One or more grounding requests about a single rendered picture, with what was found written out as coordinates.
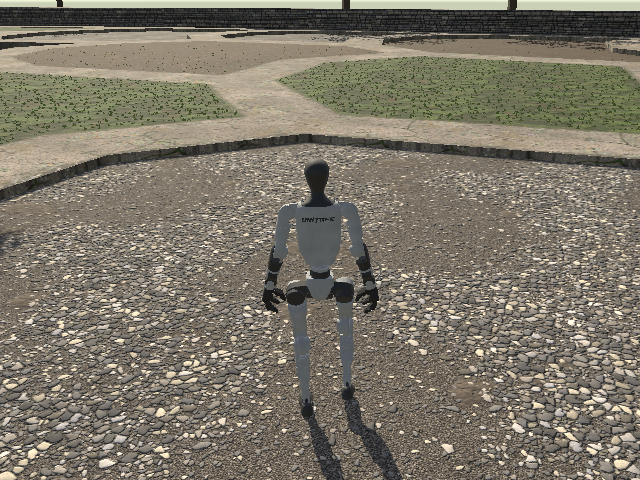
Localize right robot forearm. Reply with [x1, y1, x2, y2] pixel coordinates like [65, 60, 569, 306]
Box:
[356, 242, 376, 290]

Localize robot right upper arm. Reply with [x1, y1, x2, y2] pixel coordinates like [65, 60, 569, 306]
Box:
[339, 201, 365, 258]

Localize robot left upper arm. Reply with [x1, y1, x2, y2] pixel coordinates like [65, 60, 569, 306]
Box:
[273, 203, 297, 259]

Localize right robot hand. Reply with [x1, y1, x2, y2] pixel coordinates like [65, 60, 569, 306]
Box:
[355, 287, 379, 313]

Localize left robot shin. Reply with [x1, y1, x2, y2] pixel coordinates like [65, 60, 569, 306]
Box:
[294, 338, 310, 403]

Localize right robot foot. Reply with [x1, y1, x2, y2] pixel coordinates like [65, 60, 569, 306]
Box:
[341, 382, 355, 400]

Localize left robot forearm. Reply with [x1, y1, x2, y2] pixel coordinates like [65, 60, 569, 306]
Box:
[264, 244, 283, 290]

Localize left robot hand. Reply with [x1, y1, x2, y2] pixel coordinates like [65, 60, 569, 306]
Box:
[262, 287, 286, 313]

